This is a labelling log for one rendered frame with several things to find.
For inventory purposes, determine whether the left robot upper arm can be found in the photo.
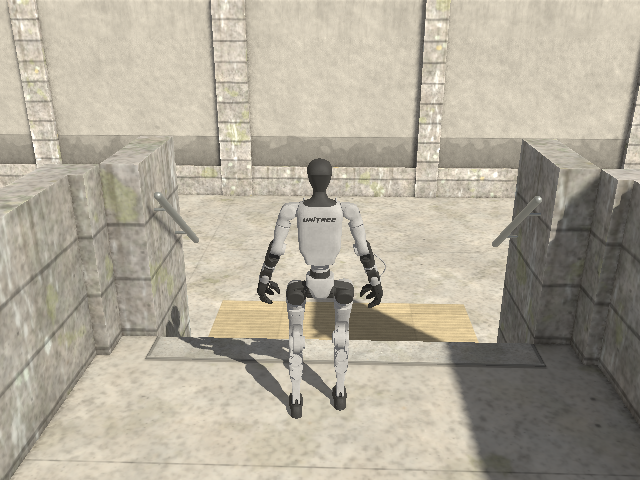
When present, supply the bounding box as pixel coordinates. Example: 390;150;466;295
270;202;299;256

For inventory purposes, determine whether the right robot upper arm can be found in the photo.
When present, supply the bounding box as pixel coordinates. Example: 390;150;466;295
341;202;370;256

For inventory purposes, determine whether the robot left shin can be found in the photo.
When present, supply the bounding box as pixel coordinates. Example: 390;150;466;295
289;335;303;404

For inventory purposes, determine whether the left robot forearm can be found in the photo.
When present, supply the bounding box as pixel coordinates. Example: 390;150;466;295
259;240;280;284

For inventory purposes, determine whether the robot right hand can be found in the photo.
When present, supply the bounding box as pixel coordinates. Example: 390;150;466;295
360;282;383;308

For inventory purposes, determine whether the robot left hand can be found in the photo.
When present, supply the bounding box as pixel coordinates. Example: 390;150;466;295
257;280;280;304

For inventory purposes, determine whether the right robot forearm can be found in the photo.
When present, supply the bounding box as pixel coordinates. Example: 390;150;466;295
360;240;381;286

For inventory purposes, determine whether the humanoid robot head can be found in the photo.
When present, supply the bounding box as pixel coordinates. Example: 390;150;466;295
303;158;337;207

